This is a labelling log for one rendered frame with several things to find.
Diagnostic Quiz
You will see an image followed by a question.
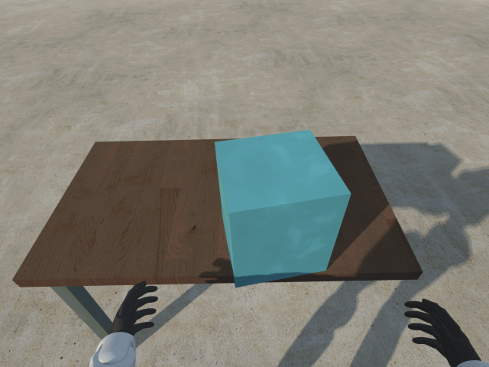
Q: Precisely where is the table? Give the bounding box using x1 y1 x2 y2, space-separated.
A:
12 136 423 339

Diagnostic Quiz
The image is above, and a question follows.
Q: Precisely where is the robot right hand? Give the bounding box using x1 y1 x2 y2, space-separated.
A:
404 299 481 367

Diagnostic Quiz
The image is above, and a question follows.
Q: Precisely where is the carton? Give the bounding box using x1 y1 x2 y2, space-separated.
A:
215 130 351 287

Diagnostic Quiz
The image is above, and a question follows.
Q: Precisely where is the left robot forearm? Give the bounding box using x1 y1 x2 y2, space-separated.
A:
89 332 136 367

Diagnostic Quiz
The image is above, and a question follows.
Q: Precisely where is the robot left hand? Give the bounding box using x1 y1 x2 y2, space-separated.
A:
109 281 158 336

